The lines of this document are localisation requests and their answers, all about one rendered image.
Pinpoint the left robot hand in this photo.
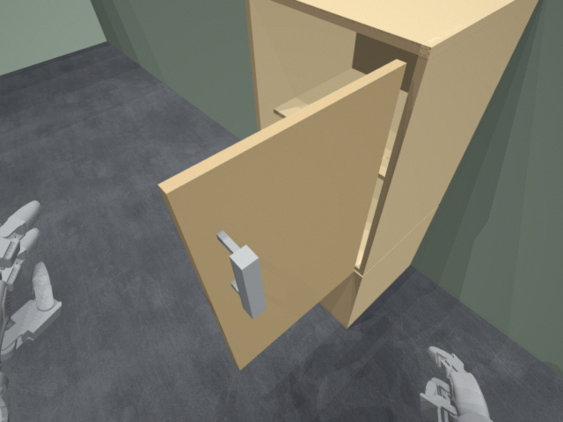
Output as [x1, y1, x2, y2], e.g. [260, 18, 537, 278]
[0, 200, 62, 370]

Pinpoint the cupboard door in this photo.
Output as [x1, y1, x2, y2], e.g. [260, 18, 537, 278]
[158, 59, 406, 370]

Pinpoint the handle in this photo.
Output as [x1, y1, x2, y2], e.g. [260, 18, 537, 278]
[216, 230, 267, 320]

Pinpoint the right robot hand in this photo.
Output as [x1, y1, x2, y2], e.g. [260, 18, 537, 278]
[420, 346, 490, 422]

